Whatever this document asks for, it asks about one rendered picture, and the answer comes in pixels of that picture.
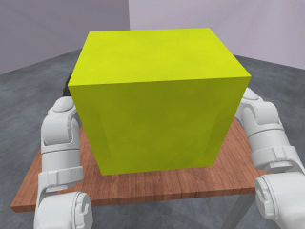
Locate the left robot upper arm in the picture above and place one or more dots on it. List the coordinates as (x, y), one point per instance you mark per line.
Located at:
(65, 211)

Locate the right robot upper arm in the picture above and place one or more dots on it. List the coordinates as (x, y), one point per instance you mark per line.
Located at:
(281, 198)

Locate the right robot forearm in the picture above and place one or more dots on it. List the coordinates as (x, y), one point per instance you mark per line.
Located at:
(271, 149)

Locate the robot left hand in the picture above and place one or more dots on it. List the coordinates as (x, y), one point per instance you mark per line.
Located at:
(66, 91)

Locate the carton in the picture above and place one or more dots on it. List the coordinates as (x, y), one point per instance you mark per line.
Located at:
(156, 100)

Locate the table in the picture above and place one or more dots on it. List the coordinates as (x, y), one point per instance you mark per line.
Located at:
(233, 173)

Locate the left robot forearm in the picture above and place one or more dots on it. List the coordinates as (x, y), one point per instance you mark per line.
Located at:
(60, 145)

